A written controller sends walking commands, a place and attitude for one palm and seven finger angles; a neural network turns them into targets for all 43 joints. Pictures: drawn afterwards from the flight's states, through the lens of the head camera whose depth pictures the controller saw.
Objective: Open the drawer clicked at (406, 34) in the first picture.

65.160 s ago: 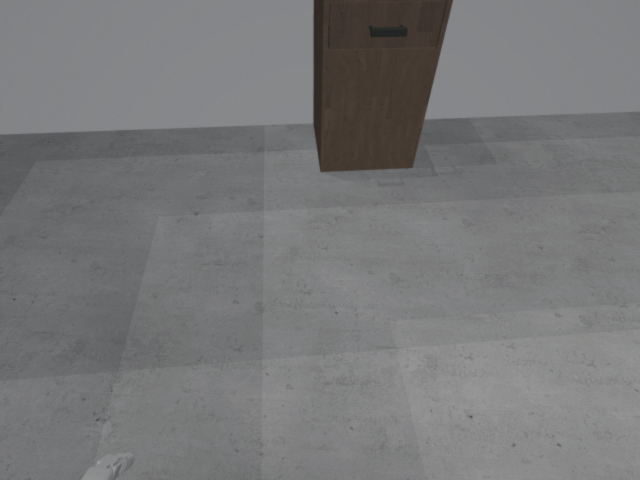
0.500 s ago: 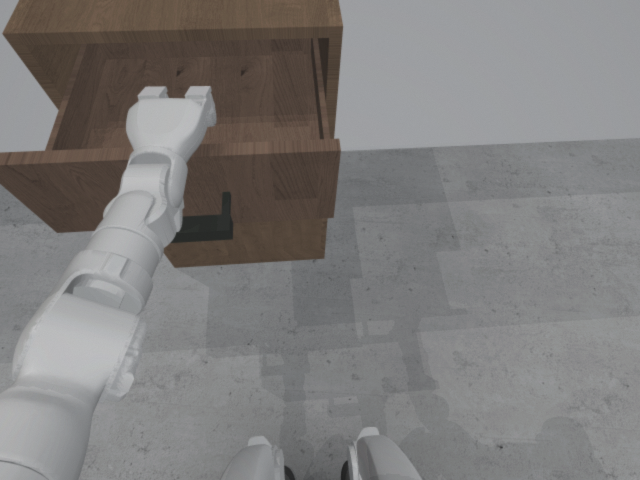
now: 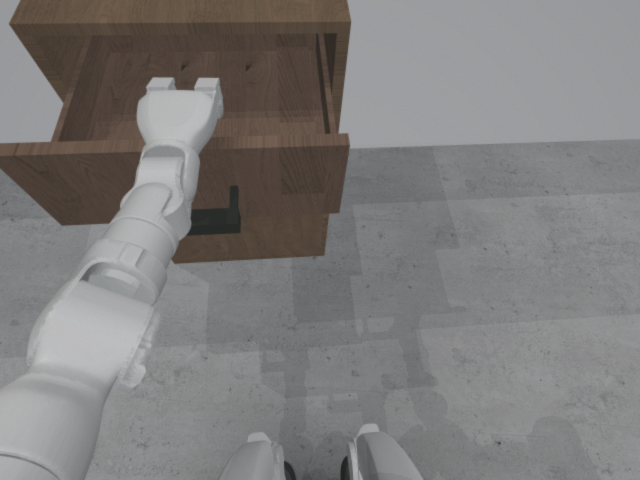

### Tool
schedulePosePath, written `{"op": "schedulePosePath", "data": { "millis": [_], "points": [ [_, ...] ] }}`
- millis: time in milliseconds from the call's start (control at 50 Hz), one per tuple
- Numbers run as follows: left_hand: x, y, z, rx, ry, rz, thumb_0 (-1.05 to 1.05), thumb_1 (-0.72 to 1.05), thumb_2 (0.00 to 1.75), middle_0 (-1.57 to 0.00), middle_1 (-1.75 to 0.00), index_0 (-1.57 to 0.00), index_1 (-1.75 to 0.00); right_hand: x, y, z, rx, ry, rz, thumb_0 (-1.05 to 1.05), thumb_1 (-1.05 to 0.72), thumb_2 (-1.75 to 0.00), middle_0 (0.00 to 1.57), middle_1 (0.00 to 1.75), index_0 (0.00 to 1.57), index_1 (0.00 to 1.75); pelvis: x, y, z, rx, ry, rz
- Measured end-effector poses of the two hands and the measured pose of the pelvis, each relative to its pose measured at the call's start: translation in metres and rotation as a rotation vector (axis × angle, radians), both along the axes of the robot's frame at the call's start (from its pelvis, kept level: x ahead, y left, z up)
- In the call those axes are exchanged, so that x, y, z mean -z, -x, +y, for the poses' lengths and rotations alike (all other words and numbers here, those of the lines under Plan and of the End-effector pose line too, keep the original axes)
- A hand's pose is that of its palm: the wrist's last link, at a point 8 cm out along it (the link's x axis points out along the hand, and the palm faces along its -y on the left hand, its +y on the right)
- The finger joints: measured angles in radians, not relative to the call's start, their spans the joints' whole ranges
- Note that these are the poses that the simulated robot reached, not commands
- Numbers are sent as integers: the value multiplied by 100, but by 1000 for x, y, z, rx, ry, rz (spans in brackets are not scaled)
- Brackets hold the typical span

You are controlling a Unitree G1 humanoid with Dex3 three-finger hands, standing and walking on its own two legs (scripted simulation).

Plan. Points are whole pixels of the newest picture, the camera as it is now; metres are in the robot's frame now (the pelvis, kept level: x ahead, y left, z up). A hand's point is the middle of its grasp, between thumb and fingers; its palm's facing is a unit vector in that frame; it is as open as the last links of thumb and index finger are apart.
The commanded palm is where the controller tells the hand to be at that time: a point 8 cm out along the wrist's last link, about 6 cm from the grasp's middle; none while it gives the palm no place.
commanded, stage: re-aim the fingers above the handle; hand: left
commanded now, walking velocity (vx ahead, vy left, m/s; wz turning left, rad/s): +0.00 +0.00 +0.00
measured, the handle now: (189, 208) +0.47 +0.15 +0.00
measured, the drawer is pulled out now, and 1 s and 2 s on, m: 0.22 0.22 0.22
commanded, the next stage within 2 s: lower the fingers behind the handle in 1.60 s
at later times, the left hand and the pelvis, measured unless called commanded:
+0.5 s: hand (190, 149) +0.53 +0.14 +0.05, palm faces -0.03 +0.01 -1.00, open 14.7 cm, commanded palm +0.50 +0.12 +0.02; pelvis +0.01 -0.01 +0.00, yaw +0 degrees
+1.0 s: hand (190, 151) +0.53 +0.14 +0.05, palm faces -0.05 +0.01 -1.00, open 14.6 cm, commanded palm +0.50 +0.10 +0.02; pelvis +0.02 -0.01 +0.01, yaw +1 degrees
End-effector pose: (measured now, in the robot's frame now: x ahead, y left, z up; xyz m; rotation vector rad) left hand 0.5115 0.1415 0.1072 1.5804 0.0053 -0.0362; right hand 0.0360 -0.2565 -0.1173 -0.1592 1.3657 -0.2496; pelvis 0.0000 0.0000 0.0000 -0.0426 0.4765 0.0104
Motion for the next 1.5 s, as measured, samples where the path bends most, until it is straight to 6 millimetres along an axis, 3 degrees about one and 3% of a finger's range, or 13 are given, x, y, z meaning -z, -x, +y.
{"op": "schedulePosePath", "data": {
  "millis": [600,820,1100,1500],
  "points": [
    [0,2,-3,10,-31,3,-18,-61,16,-32,-120,-32,-120,0,-7,-8,-6,-9,4,1,-90,-90,20,30,20,30,-2,-6,-7,-3,-4,-1],
    [0,3,-2,-1,-24,16,-19,-61,22,-32,-120,-32,-120,0,-22,-6,-26,-30,9,1,-91,-90,20,30,20,30,-6,-12,-8,-17,-4,-8],
    [1,1,-2,21,-4,17,-18,-61,15,-32,-120,-32,-120,-1,-38,-3,-49,-22,-6,1,-91,-90,20,30,20,30,-4,-16,-5,-22,1,-2],
    [1,0,-3,10,-1,6,-20,-61,8,-32,-120,-32,-120,3,-13,5,-27,-11,19,1,-90,-90,20,30,20,30,3,-3,2,-21,10,3]
  ]
}}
